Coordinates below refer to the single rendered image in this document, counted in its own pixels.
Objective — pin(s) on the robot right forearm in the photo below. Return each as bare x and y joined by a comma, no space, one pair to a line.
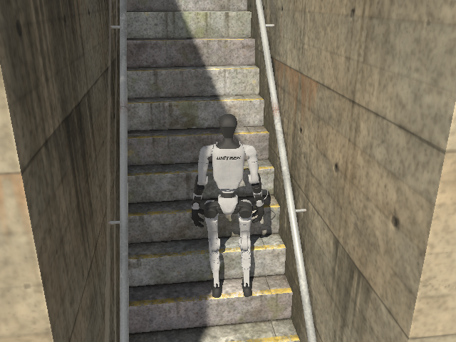
257,192

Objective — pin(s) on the right robot thigh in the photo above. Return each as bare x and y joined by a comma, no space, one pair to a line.
245,219

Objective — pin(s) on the right robot hand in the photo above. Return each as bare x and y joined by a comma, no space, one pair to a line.
259,212

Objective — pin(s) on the left robot hand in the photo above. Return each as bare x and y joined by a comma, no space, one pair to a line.
196,218

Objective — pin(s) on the right robot upper arm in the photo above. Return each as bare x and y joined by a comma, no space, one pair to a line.
250,151

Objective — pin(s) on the left robot upper arm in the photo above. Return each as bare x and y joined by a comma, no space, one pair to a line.
205,152

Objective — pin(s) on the robot left forearm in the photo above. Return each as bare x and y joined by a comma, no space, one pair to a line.
197,195

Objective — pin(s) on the robot head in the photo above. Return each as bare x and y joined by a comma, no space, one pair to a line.
228,124

